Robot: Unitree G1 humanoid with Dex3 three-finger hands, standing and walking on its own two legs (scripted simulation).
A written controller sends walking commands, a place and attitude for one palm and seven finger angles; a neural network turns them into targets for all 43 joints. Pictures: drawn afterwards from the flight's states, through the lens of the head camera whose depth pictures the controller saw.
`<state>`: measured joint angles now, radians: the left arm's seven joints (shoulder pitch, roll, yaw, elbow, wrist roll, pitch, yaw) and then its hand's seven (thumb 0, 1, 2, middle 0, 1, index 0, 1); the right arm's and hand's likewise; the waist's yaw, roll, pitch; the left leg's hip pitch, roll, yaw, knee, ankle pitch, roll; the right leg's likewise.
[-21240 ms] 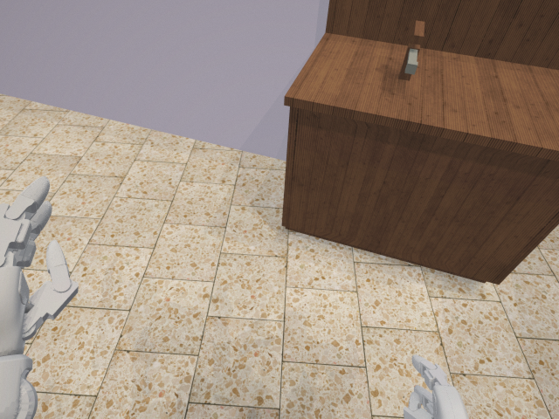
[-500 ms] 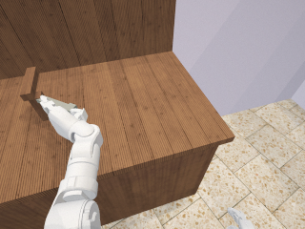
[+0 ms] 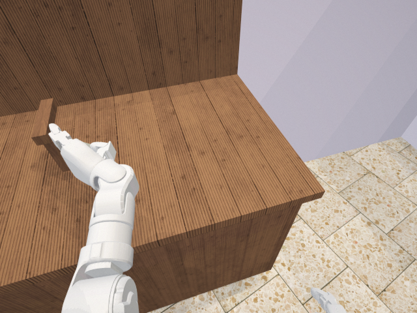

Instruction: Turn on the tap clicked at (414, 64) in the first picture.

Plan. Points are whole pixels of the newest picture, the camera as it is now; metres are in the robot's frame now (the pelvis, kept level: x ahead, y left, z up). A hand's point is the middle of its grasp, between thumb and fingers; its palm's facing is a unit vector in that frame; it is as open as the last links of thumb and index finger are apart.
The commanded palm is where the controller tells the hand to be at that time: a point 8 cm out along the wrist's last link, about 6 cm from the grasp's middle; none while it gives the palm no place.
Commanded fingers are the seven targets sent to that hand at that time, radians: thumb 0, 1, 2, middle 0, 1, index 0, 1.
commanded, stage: lift the hand up off the lever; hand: left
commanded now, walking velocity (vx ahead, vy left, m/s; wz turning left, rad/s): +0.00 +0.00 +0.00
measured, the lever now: (103, 154) +0.43 +0.26 +0.07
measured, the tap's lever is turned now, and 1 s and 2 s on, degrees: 53 53 53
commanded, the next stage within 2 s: draw the hand back beside the body in 0.36 s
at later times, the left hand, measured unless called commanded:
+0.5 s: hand (107, 134) +0.41 +0.22 +0.15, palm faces +0.80 -0.60 -0.08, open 7.8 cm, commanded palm +0.34 +0.23 +0.15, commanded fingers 0.00 0.90 0.90 -0.15 -0.16 -0.15 -0.16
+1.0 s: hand (77, 180) +0.28 +0.22 +0.17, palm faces +0.33 -0.92 -0.23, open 7.6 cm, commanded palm +0.24 +0.26 +0.16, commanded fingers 0.00 0.90 0.90 -0.18 -0.23 -0.18 -0.23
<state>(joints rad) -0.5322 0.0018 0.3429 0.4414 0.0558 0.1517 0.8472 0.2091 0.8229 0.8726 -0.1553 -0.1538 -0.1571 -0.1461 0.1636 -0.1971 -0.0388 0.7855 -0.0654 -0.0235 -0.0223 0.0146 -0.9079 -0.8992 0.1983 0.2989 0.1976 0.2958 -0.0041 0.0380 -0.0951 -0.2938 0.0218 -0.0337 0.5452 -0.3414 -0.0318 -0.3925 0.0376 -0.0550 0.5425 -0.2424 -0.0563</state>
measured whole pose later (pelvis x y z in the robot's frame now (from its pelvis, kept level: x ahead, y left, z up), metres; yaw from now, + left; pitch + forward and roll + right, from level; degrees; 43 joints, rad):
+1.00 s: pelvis -0.02 +0.01 +0.01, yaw +1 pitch -5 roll +0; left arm -0.06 0.28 0.10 -0.01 -0.07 -0.07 0.15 0.01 0.90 0.90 -0.17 -0.21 -0.17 -0.20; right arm 0.15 -0.24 0.01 0.68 0.03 -0.04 -0.06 0.02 -0.91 -0.90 0.20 0.30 0.20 0.30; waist 0.07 0.07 0.05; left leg -0.04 0.00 -0.04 0.38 -0.25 -0.01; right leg -0.13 0.01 -0.06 0.39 -0.17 -0.03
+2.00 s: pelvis -0.01 +0.02 +0.01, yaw +1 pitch -5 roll +0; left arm 0.41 0.31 0.24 -0.37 -0.07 -0.12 0.12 0.01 0.90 0.90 -0.21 -0.30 -0.21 -0.30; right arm 0.15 -0.21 0.02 0.65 0.00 -0.10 -0.05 0.02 -0.91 -0.90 0.20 0.30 0.20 0.30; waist 0.07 0.07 0.04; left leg -0.03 0.00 -0.03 0.40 -0.27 0.00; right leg -0.12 0.02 -0.05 0.38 -0.17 -0.03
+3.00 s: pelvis -0.11 +0.03 -0.01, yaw +3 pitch -1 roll +0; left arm 0.48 0.37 0.38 -0.53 -0.01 -0.23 0.16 0.01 0.89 0.90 -0.21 -0.31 -0.22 -0.30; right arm 0.21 -0.21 0.00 0.57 0.00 -0.06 -0.05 0.02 -0.91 -0.90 0.20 0.30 0.20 0.30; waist 0.00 0.01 0.06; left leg -0.42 -0.02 0.00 0.71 -0.37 0.03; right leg -0.45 0.01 0.01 0.57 -0.10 -0.01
